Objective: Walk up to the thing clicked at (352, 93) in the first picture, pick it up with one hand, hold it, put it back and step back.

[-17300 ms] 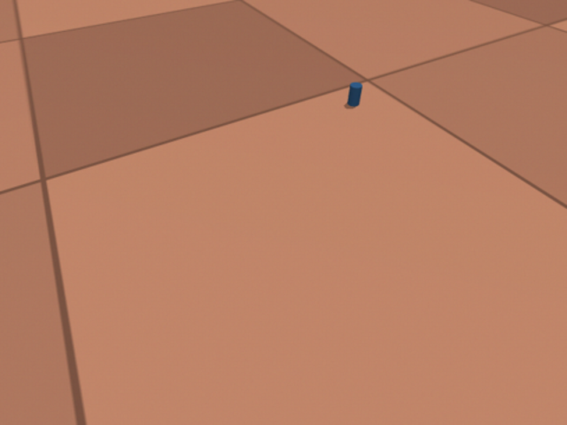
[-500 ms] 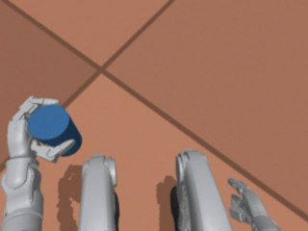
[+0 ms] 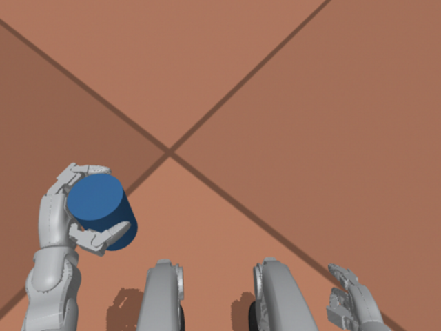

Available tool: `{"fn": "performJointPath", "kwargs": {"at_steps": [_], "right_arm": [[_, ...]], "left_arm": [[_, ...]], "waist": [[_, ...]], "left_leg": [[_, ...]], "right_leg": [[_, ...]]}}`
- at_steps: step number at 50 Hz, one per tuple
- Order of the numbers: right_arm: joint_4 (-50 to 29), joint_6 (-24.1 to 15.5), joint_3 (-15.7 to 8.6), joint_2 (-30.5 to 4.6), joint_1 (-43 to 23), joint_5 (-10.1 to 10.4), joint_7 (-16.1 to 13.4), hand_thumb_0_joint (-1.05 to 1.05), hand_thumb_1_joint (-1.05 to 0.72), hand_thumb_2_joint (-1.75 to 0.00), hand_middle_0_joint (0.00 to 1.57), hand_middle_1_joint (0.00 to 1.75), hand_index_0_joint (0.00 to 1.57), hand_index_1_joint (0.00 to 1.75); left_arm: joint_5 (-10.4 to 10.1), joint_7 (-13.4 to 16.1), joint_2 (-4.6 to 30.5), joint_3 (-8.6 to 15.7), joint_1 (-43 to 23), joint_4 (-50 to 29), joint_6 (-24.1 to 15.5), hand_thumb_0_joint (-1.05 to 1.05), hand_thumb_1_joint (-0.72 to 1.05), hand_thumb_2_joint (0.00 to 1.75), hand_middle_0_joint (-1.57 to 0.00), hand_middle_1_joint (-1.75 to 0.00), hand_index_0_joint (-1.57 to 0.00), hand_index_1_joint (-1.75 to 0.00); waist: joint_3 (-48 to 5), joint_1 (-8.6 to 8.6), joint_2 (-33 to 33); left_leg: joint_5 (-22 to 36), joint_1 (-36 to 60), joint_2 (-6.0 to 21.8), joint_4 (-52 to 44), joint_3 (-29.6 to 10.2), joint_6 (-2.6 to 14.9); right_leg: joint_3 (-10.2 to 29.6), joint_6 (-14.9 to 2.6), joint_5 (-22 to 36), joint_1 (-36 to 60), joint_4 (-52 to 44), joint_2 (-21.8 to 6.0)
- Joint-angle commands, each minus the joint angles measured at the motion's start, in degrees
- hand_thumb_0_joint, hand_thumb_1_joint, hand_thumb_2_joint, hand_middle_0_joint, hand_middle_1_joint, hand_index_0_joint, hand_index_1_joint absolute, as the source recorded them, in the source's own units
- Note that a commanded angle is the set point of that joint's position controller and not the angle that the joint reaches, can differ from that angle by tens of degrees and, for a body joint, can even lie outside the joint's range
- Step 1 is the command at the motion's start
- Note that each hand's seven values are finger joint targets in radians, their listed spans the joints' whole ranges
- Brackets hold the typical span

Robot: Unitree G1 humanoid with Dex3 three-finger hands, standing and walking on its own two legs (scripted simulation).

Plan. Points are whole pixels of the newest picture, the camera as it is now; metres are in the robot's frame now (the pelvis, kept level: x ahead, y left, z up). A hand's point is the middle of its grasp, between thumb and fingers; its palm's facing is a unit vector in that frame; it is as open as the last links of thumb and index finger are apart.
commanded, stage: lift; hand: left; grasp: from the side
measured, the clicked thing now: (107, 214) +0.33 +0.20 -0.03
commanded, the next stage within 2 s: hold in 1.18 s
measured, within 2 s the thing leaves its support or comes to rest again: neither
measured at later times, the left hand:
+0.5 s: hand (72, 182) +0.34 +0.20 +0.11, palm faces +0.12 -0.99 -0.05, open 11.1 cm
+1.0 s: hand (70, 152) +0.35 +0.18 +0.16, palm faces +0.12 -0.99 -0.02, open 11.1 cm
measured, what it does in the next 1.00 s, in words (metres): rises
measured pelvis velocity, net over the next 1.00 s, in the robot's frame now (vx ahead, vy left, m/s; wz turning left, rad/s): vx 0.03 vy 0.00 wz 0.03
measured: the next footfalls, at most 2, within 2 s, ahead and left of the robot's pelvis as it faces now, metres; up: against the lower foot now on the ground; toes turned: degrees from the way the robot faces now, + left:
none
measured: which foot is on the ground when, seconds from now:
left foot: down 0.00-1.00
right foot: down 0.00-1.00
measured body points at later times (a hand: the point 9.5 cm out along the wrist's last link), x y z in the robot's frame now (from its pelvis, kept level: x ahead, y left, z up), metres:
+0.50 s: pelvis +0.02 +0.00 +0.10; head +0.10 +0.02 +0.55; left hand +0.32 +0.25 +0.12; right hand +0.17 -0.24 +0.00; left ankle +0.06 +0.13 -0.53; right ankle +0.05 -0.14 -0.53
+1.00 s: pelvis +0.03 +0.00 +0.15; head +0.09 +0.01 +0.59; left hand +0.34 +0.24 +0.17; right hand +0.17 -0.24 +0.04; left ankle +0.06 +0.13 -0.53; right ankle +0.05 -0.14 -0.53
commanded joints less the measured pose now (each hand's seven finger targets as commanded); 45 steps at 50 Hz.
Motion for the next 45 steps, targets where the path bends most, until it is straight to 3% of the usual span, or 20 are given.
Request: {"fn": "performJointPath", "kwargs": {"at_steps": [1,4,9,11,12,13,14,16,17,18,19,22,27,29,35,36,40,41,43,45], "right_arm": [[-5.52,-2.9,-3.26,-8.32,3.51,0.28,-1.32,0.0,-0.89,-0.9,0.2,0.3,0.2,0.3],[-5.59,-3.44,-3.1,-8.01,3.2,0.32,-1.43,0.0,-0.88,-0.9,0.2,0.3,0.2,0.3],[-5.29,-3.93,-2.86,-8.13,3.32,0.05,-1.25,0.0,-0.89,-0.9,0.2,0.3,0.2,0.3],[-5.11,-3.87,-2.79,-8.11,3.7,0.0,-1.25,0.0,-0.89,-0.9,0.2,0.3,0.2,0.3],[-5.13,-3.88,-2.83,-8.08,3.58,-0.03,-1.14,0.0,-0.89,-0.9,0.2,0.3,0.2,0.3],[-4.97,-3.89,-2.67,-7.76,3.95,-0.09,-1.04,0.0,-0.89,-0.9,0.2,0.3,0.2,0.3],[-5.18,-3.92,-2.47,-7.84,3.63,0.04,-0.97,0.0,-0.9,-0.9,0.2,0.3,0.2,0.3],[-4.78,-4.03,-2.76,-8.3,4.17,0.07,-0.85,0.0,-0.9,-0.9,0.2,0.3,0.2,0.3],[-4.94,-3.86,-2.6,-8.05,4.0,0.01,-0.98,0.0,-0.9,-0.9,0.2,0.3,0.2,0.3],[-5.19,-3.78,-2.4,-8.26,3.8,-0.04,-0.92,0.0,-0.9,-0.9,0.2,0.3,0.2,0.3],[-4.88,-3.79,-2.42,-8.22,4.4,-0.18,-0.86,0.0,-0.9,-0.9,0.2,0.3,0.2,0.3],[-5.17,-3.55,-2.24,-8.08,4.3,-0.26,-0.9,0.0,-0.9,-0.9,0.2,0.3,0.2,0.3],[-5.23,-3.34,-1.79,-7.59,4.2,-0.51,-1.18,0.0,-0.9,-0.9,0.2,0.3,0.2,0.3],[-5.27,-3.28,-1.62,-7.52,4.34,-0.6,-1.34,0.0,-0.9,-0.9,0.2,0.3,0.2,0.3],[-4.79,-3.42,-1.51,-7.31,4.89,-0.86,-1.9,0.0,-0.9,-0.9,0.2,0.3,0.2,0.3],[-5.01,-3.4,-1.31,-7.12,4.42,-0.85,-2.03,0.0,-0.9,-0.9,0.2,0.3,0.2,0.3],[-4.26,-3.11,-1.54,-6.95,5.28,-0.98,-2.19,0.0,-0.9,-0.9,0.2,0.3,0.2,0.3],[-4.61,-2.97,-1.27,-6.69,4.93,-1.09,-2.1,0.0,-0.9,-0.9,0.2,0.3,0.2,0.3],[-4.07,-3.09,-1.61,-6.96,4.68,-1.0,-2.15,0.0,-0.9,-0.9,0.2,0.3,0.2,0.3],[-3.98,-2.64,-1.51,-6.65,4.79,-1.12,-2.23,0.0,-0.9,-0.9,0.2,0.3,0.2,0.3]], "left_arm": [[-2.33,1.29,11.22,5.48,-16.52,-20.52,-7.84,0.0,0.05,1.24,-1.14,-1.34,-1.17,-1.34],[-2.36,1.51,9.16,4.37,-15.51,-17.48,-7.79,0.0,0.04,1.25,-1.15,-1.35,-1.17,-1.35],[-1.84,0.87,8.73,2.42,-18.57,-15.52,-8.47,0.0,0.05,1.24,-1.17,-1.35,-1.19,-1.35],[-1.48,0.6,9.11,3.1,-17.2,-13.22,-8.53,0.0,0.07,1.25,-1.19,-1.36,-1.21,-1.36],[-1.59,0.54,11.05,4.06,-20.32,-16.63,-9.24,0.0,0.06,1.25,-1.18,-1.36,-1.2,-1.36],[-1.7,0.36,10.12,3.17,-19.92,-16.54,-9.34,0.0,0.06,1.24,-1.19,-1.35,-1.21,-1.36],[-2.0,-0.03,7.04,1.16,-17.04,-12.06,-8.76,0.0,0.04,1.23,-1.18,-1.35,-1.2,-1.35],[-2.38,0.02,9.03,2.84,-20.72,-14.85,-9.22,0.0,0.06,1.23,-1.18,-1.34,-1.19,-1.35],[-2.04,-0.09,9.36,2.44,-19.96,-14.72,-9.18,0.0,0.06,1.22,-1.17,-1.33,-1.19,-1.34],[-1.92,-0.44,6.85,0.41,-17.78,-11.16,-8.84,0.0,0.05,1.23,-1.18,-1.34,-1.19,-1.34],[-1.75,-0.24,8.53,1.66,-19.76,-13.87,-9.22,0.0,0.05,1.23,-1.18,-1.34,-1.2,-1.35],[-1.69,-0.13,7.91,0.87,-20.41,-13.3,-9.3,0.0,0.05,1.23,-1.18,-1.34,-1.2,-1.35],[-1.69,0.51,8.91,1.56,-22.96,-15.22,-9.64,0.0,0.08,1.23,-1.15,-1.32,-1.16,-1.33],[-1.82,0.63,6.91,0.8,-20.66,-12.36,-9.22,0.0,0.08,1.23,-1.14,-1.32,-1.16,-1.33],[-1.93,0.44,8.18,1.31,-23.82,-14.29,-9.73,0.0,0.08,1.27,-1.16,-1.35,-1.18,-1.36],[-1.87,0.2,6.61,0.34,-21.39,-11.22,-9.42,0.0,0.07,1.26,-1.16,-1.35,-1.17,-1.36],[-1.73,0.34,7.99,1.5,-23.31,-12.62,-9.77,0.0,0.07,1.27,-1.15,-1.36,-1.16,-1.36],[-1.72,-0.08,6.1,-0.06,-21.9,-10.23,-9.48,0.0,0.06,1.26,-1.14,-1.35,-1.16,-1.35],[-1.82,0.36,8.66,2.48,-24.27,-12.21,-10.12,0.0,0.07,1.26,-1.15,-1.36,-1.17,-1.36],[-1.4,0.07,8.05,1.55,-23.53,-11.29,-10.17,0.0,0.07,1.25,-1.14,-1.33,-1.15,-1.34]], "waist": [[-28.7,0.12,6.0],[-25.02,-0.1,5.45],[-22.16,-0.59,6.63],[-21.82,-0.02,5.62],[-21.35,0.75,6.98],[-21.7,0.34,6.52],[-20.06,-0.43,4.7],[-21.15,0.15,6.3],[-20.64,0.24,6.49],[-19.66,-0.38,5.24],[-20.65,0.11,5.98],[-19.64,-0.05,5.9],[-18.1,0.15,6.17],[-17.29,-0.33,4.7],[-17.28,-0.53,4.85],[-15.97,-0.73,3.36],[-16.34,-0.48,3.76],[-15.37,-0.86,3.12],[-14.0,0.15,3.5],[-14.51,-0.26,3.39]], "left_leg": [[15.1,30.25,-2.66,-17.99,1.16,2.3],[13.14,32.32,-2.75,-21.87,1.18,2.11],[15.75,38.12,-2.68,-26.75,1.02,1.83],[16.83,40.03,-2.58,-28.57,0.83,1.73],[15.57,40.37,-2.73,-29.49,1.22,1.67],[15.44,41.35,-2.77,-30.32,1.18,1.69],[15.86,42.2,-2.61,-31.43,0.87,1.68],[17.59,44.63,-2.58,-32.38,0.95,1.48],[17.95,45.19,-2.68,-32.96,1.31,1.55],[18.41,45.82,-2.68,-33.81,1.32,1.6],[19.68,46.66,-2.61,-34.11,1.21,1.52],[19.68,48.81,-2.67,-36.38,1.43,1.47],[17.1,50.69,-2.88,-39.52,1.87,1.43],[17.67,51.87,-2.77,-40.55,1.87,1.41],[20.59,54.38,-3.1,-41.94,2.76,1.55],[21.23,54.35,-3.06,-42.29,2.86,1.71],[22.48,56.0,-3.16,-43.56,3.37,1.73],[22.68,55.45,-3.19,-43.82,3.37,1.72],[21.97,55.77,-3.18,-44.8,3.61,1.79],[23.4,56.52,-3.19,-44.88,3.99,1.78]], "right_leg": [[1.01,-2.59,17.36,20.2,-17.79,2.15],[0.86,-2.62,15.81,22.34,-21.08,2.06],[0.19,-2.76,17.98,25.75,-25.23,2.11],[0.03,-2.76,18.82,28.1,-26.66,2.01],[0.23,-2.85,17.71,28.76,-27.65,2.02],[0.23,-2.77,17.72,30.14,-28.54,1.97],[-0.29,-2.67,18.08,30.47,-29.31,2.17],[-0.27,-2.79,19.48,31.52,-29.98,2.15],[-0.18,-2.72,19.84,32.63,-30.84,2.18],[-0.49,-2.71,20.34,33.33,-31.65,2.2],[-0.57,-2.77,21.43,34.09,-31.66,2.25],[-0.73,-2.75,21.53,36.17,-33.64,2.23],[-0.55,-2.61,19.43,38.95,-36.82,2.25],[-0.78,-2.6,19.93,39.91,-37.81,2.43],[0.03,-2.36,23.23,44.8,-40.69,2.21],[-0.04,-2.21,23.97,45.46,-41.21,2.38],[0.38,-2.14,25.66,48.06,-43.04,2.13],[0.2,-2.07,25.83,48.84,-43.47,2.17],[0.34,-1.97,25.28,49.68,-44.24,2.06],[0.64,-1.86,26.88,50.95,-44.73,1.94]]}}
